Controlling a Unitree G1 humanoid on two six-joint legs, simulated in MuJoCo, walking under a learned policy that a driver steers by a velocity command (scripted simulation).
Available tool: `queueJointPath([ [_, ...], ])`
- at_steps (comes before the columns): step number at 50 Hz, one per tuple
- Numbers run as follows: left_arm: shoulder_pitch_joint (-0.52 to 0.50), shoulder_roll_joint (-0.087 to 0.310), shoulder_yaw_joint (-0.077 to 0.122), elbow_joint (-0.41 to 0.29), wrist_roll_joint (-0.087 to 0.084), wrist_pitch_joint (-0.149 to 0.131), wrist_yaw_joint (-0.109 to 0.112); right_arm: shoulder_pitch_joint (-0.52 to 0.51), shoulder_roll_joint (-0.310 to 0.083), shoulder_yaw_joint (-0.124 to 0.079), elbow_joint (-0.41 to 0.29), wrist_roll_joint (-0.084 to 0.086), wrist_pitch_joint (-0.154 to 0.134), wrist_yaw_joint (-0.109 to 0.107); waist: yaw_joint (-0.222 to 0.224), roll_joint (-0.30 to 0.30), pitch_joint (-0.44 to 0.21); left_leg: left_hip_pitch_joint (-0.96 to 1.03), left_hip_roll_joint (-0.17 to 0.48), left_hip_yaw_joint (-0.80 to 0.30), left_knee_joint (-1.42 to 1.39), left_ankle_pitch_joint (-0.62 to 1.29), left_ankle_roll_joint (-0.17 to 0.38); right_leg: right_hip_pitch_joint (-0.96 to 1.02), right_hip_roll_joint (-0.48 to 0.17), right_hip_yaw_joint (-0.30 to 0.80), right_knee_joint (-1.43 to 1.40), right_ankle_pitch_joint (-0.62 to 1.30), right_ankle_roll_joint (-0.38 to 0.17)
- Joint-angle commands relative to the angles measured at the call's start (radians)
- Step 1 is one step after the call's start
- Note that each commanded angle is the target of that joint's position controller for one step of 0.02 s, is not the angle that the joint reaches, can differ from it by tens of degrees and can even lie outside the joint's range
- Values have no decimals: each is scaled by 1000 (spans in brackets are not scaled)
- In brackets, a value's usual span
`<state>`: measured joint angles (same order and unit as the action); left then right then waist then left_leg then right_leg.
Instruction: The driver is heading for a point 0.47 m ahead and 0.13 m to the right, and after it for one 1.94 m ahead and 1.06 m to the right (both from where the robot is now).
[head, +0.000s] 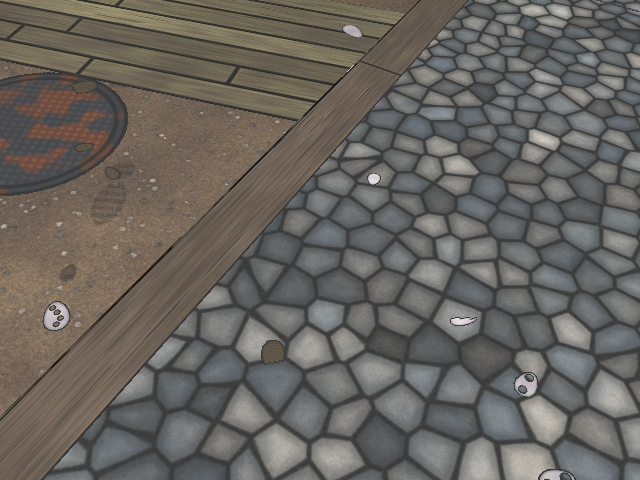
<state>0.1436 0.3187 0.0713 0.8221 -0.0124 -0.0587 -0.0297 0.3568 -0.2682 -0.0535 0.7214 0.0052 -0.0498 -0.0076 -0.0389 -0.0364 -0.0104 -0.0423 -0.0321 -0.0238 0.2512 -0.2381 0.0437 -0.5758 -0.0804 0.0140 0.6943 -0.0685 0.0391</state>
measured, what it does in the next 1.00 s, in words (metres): walks ahead: right foot, then left foot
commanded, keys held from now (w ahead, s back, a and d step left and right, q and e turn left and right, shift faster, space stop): w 0.48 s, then w+e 0.52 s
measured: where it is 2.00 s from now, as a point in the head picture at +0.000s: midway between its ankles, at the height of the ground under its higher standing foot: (360, 368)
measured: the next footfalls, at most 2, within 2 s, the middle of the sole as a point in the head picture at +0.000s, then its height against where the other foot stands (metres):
right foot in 0.18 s outside the picture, level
left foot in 0.70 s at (270, 462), level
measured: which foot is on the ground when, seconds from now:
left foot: down 0.00-0.18, up 0.20-0.68, down 0.70-1.00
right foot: up 0.00-0.16, down 0.18-0.70, up 0.72-1.00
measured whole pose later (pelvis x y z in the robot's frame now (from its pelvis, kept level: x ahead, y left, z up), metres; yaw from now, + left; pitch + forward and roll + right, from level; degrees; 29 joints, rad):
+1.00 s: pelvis +0.53 -0.03 +0.00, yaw -14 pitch +1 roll +3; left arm 0.17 0.32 0.07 0.73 -0.02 -0.02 -0.01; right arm 0.31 -0.28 -0.08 0.83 -0.01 -0.10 0.00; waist -0.06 -0.05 0.04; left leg -0.06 -0.02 0.18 0.26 -0.21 0.02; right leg -0.69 -0.12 0.05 0.93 -0.11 0.01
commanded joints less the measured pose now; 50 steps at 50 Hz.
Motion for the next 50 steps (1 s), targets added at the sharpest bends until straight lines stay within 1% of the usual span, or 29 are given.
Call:
queueJointPath([
  [1, -160, 55, -2, -108, -5, -25, -10, 0, -196, -57, -37, 8, -16, -1, -32, 134, 95, -41, 267, -165, -121, -7, 171, -57, 9, -9, -87, 23, -4],
  [5, -156, 75, -5, -126, -10, -40, -25, 20, -201, -60, -8, 16, -7, 0, -16, 142, 101, 2, 301, -172, -74, 57, 157, 2, 19, -14, -150, -38, -54],
  [7, -65, 98, 7, -105, -9, -45, -23, -2, -206, -60, -5, 17, 1, -1, 45, 150, 56, -2, 279, -143, 29, 252, 125, 153, 55, -53, -193, -50, -90],
  [8, 61, 133, 27, -65, -5, -46, -14, 3, -181, -50, -3, 12, 5, -4, 99, 128, -26, -37, 224, -91, 192, 405, 97, 335, 81, -68, -202, -54, -116],
  [9, 231, 195, 46, -35, 2, -47, -5, 10, -133, -28, -19, -3, 6, -7, 167, 38, -167, -179, 160, -27, 485, 327, 52, 595, -52, 84, -196, -90, -176],
  [10, 315, 300, 68, -14, 15, -42, -6, 100, -39, -2, -57, 1, -15, -7, 123, -275, -281, -555, -22, 10, 869, -180, -32, 894, -288, 587, -330, -334, -337],
  [11, 303, 199, 41, -19, -2, -47, -11, 47, -125, -19, -45, 16, -34, -7, 155, -192, -256, -682, -11, -124, 1003, -323, -31, 883, -294, 728, -445, -495, -337],
  [12, 232, 156, 25, -30, 1, -45, -7, -23, -172, -33, -62, 39, -44, 1, 139, -140, -132, -758, 49, -112, 1040, -250, -11, 793, -278, 592, -447, -487, -297],
  [13, 173, 129, 16, -46, 9, -41, -4, -64, -166, -28, -67, 34, -49, 1, 116, -66, -75, -739, 101, -78, 1012, -164, -1, 688, -241, 479, -448, -394, -272],
  [14, 131, 101, 7, -54, 14, -38, -3, -92, -155, -28, -69, 17, -49, 1, 96, -33, -20, -719, 131, -67, 950, -97, -2, 590, -202, 398, -471, -305, -265],
  [15, 106, 84, 0, -60, 25, -41, -1, -82, -144, -30, -65, 12, -42, 3, 67, -53, -6, -661, 158, -71, 911, -48, -3, 519, -172, 338, -495, -235, -255],
  [17, 99, 84, 1, -59, 20, -48, 2, -52, -113, -25, -51, 9, -26, 6, 44, -60, 1, -614, 167, -55, 868, -7, -20, 458, -149, 264, -539, -135, -269],
  [19, 110, 100, 4, -47, 12, -55, 6, -83, -99, -21, -62, 2, -16, 3, 38, -34, 30, -645, 173, -42, 799, 46, -44, 432, -144, 201, -569, -35, -282],
  [24, 163, 122, 8, -24, 3, -42, 22, -247, -57, -2, -101, 2, -33, 15, 89, -19, 67, -623, 145, 6, 467, 298, -63, 444, -89, 56, -582, 108, -241],
  [27, 245, 135, 12, 4, -10, -26, 27, -359, -50, 2, -134, 8, -47, 32, 129, -6, 94, -592, 110, 16, 338, 346, -63, 483, -107, 80, -557, 97, -242],
  [30, 268, 147, 20, 17, -16, -6, 35, -395, -76, -6, -153, 11, -59, 48, 113, -22, 96, -583, 89, -13, 258, 293, -42, 576, -154, 129, -489, 136, -227],
  [32, 257, 162, 28, 15, -15, 3, 41, -348, -108, -18, -142, 10, -65, 50, 73, -46, 65, -493, 69, -9, 236, 218, -21, 610, -167, 153, -420, 233, -207],
  [33, 238, 167, 30, 11, -13, 7, 42, -267, -133, -32, -122, 9, -67, 46, 21, -55, 14, -365, 44, 15, 216, 192, 0, 599, -145, 140, -325, 370, -191],
  [34, 232, 142, 20, 5, -4, 9, 42, -119, -178, -56, -83, 6, -67, 36, -54, -45, -95, -130, 52, 21, 221, 207, 32, 529, -88, 105, -145, 404, -160],
  [35, 234, 69, -7, -28, 22, 7, 40, 58, -248, -74, -62, -14, -61, 22, -115, 60, -272, 190, 244, -169, 280, 197, 92, 326, -13, 65, 168, 137, -121],
  [36, 395, -47, -39, -47, -1, -13, 34, 80, -310, -83, -43, -23, -54, 28, -24, 360, -418, 481, 472, -642, 163, -17, 245, -32, 137, 54, 497, -505, -66],
  [37, 337, 75, -13, -28, -30, -21, 32, 67, -197, -58, -53, -14, -51, 27, -68, 266, -366, 426, 444, -686, 77, -159, 222, -133, 84, 141, 603, -503, -63],
  [38, 232, 127, 5, -57, -43, -23, 33, 6, -148, -42, -51, -7, -50, 21, -72, 201, -203, 301, 412, -507, 64, -133, 178, -187, 42, 115, 620, -416, -65],
  [39, 182, 116, 5, -69, -32, -21, 37, -53, -127, -34, -48, -9, -51, 20, -45, 128, -126, 167, 374, -392, 42, -30, 157, -160, -1, 95, 591, -334, -60],
  [40, 156, 106, 10, -77, -17, -16, 37, -98, -102, -28, -41, -12, -52, 22, -18, 122, -63, 56, 338, -301, 9, 53, 148, -128, -27, 95, 542, -284, -56],
  [41, 176, 88, 13, -76, -19, -3, 33, -128, -89, -26, -35, -20, -58, 21, 15, 146, -38, -21, 315, -226, -27, 97, 141, -71, -51, 102, 515, -247, -53],
  [43, 188, 46, 8, -82, -23, 23, 31, -157, -88, -31, -20, -16, -71, 20, 43, 141, -6, -96, 308, -137, -84, 157, 153, -37, -64, 89, 482, -228, -42],
  [45, 154, 30, 6, -107, -16, 40, 33, -167, -112, -41, -2, -15, -79, 17, 53, 114, 33, -124, 316, -65, -120, 210, 161, -74, -73, 91, 425, -180, -30],
  [50, 27, 11, -4, -152, -11, 29, 5, -152, -157, -55, 27, -14, -67, 3, 16, 82, 69, -86, 276, 123, -133, 272, 133, -69, -56, 37, 135, 77, -32],
])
